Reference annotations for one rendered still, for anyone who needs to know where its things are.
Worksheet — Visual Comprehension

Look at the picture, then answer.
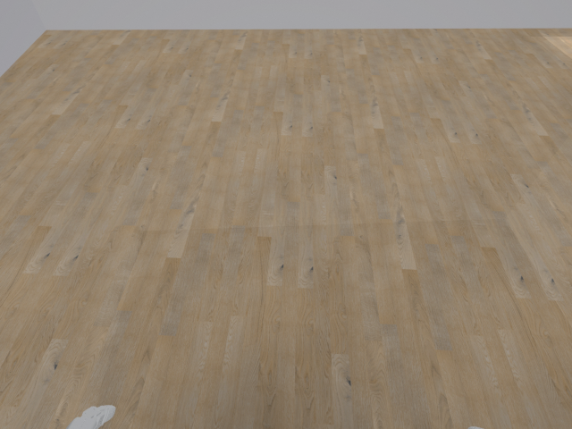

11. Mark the left robot hand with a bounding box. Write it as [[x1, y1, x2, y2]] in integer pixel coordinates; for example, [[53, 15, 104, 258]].
[[66, 405, 115, 429]]

